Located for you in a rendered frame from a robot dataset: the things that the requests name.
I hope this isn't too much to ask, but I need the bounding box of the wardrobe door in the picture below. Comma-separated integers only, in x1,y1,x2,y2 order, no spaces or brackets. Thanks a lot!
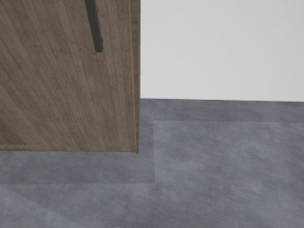
0,117,27,145
0,0,136,151

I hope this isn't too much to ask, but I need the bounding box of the handle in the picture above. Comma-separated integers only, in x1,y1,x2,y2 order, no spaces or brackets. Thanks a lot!
85,0,104,52

